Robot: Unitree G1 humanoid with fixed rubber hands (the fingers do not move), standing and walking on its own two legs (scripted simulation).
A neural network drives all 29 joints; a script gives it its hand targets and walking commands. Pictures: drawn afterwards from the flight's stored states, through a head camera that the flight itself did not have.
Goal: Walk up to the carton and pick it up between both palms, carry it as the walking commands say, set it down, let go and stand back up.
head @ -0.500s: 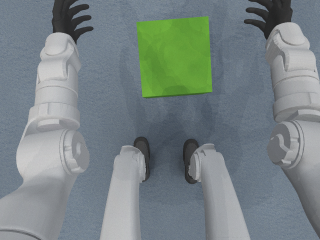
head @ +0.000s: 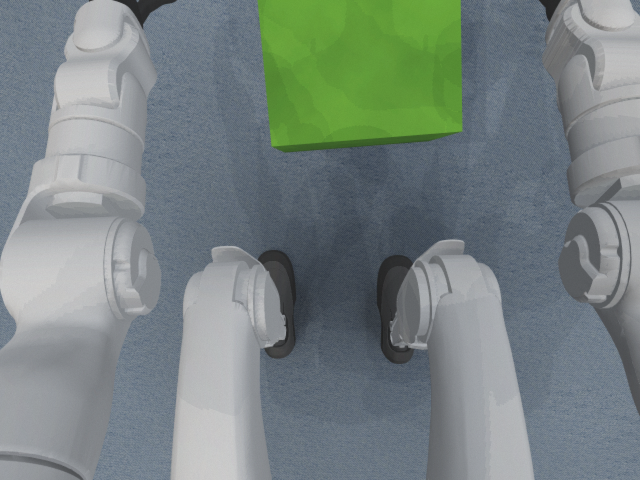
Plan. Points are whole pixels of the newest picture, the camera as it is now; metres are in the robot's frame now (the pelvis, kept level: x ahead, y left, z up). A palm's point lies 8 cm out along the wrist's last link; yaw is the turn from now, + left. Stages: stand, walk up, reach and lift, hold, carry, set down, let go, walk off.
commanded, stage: reach and lift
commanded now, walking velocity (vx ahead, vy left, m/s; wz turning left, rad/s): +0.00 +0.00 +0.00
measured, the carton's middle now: (355, 52) +0.57 -0.04 -0.37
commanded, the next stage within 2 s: none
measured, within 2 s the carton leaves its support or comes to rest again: neither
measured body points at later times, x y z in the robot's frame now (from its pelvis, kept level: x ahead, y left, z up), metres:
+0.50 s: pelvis -0.01 +0.00 -0.09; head +0.37 -0.01 +0.14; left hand +0.56 +0.19 -0.27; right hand +0.55 -0.21 -0.28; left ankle +0.11 +0.12 -0.42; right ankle +0.10 -0.11 -0.42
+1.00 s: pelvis -0.01 +0.00 -0.11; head +0.37 -0.01 +0.12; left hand +0.56 +0.19 -0.30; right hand +0.55 -0.21 -0.30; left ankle +0.11 +0.12 -0.42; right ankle +0.10 -0.11 -0.42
